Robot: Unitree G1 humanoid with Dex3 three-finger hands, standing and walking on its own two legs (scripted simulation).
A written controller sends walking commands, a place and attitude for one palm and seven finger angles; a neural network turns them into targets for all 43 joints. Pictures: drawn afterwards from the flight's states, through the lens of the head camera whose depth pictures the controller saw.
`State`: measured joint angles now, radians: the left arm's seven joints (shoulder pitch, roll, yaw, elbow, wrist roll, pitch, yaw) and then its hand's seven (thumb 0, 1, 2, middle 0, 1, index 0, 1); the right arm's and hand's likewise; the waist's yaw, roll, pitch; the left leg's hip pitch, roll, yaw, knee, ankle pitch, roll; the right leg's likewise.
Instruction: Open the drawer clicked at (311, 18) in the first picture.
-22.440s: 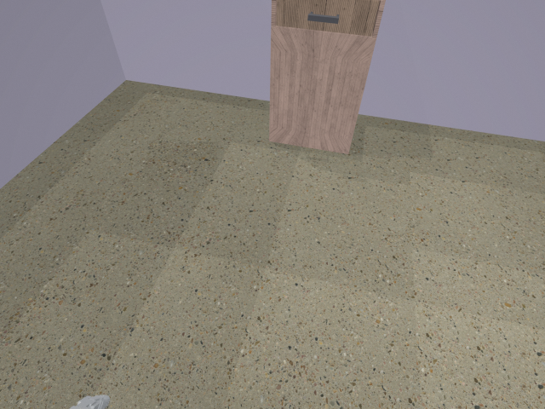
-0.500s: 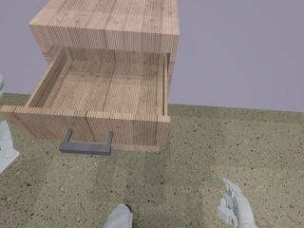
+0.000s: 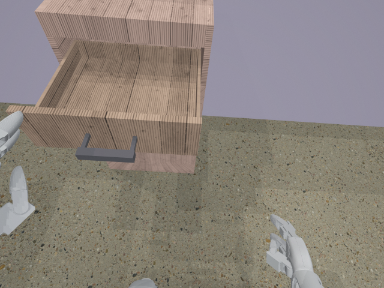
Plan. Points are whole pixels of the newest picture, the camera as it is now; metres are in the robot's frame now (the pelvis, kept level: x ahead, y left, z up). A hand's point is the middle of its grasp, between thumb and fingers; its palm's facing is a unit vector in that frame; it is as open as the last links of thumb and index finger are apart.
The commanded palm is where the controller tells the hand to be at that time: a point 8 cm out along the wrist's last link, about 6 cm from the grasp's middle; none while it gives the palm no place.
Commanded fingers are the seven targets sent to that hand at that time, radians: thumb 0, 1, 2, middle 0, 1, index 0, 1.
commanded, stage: stop stepping back and stand still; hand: left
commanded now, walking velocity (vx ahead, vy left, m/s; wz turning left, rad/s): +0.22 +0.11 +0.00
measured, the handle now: (108, 147) +0.42 +0.23 -0.02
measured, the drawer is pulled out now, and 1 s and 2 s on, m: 0.30 0.30 0.30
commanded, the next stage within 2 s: let the arm hang, fingers relaxed in 0.52 s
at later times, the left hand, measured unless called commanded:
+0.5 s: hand (10, 246) +0.15 +0.23 +0.17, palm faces +0.35 -0.82 -0.46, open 7.4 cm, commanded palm +0.09 +0.28 +0.19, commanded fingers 0.00 0.90 0.90 -0.20 -0.30 -0.20 -0.30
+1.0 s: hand out of the picture -0.04 +0.18 -0.17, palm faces +0.10 -0.98 -0.18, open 6.9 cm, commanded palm none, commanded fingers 0.00 0.90 0.90 -0.20 -0.30 -0.20 -0.30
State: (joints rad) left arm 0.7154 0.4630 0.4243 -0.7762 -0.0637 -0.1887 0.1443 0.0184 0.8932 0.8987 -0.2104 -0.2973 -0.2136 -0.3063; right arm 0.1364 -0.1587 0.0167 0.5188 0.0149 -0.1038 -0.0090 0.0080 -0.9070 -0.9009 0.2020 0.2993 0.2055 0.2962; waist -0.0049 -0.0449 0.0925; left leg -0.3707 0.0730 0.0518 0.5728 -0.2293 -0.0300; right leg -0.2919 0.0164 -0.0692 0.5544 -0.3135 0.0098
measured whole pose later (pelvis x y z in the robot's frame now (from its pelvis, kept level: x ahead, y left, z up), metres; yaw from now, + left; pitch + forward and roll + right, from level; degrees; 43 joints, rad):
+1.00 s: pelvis -0.05 +0.00 +0.01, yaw +3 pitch -2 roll -1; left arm 0.29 0.18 0.04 0.97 0.02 0.05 0.02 -0.02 1.01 0.90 -0.20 -0.30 -0.21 -0.30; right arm 0.30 -0.16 0.00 0.98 -0.02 0.03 -0.03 0.00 -0.93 -0.90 0.20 0.30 0.20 0.30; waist 0.01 -0.03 0.09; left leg -0.22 0.01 -0.01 0.52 -0.27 0.00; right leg -0.24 0.01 -0.11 0.46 -0.19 -0.04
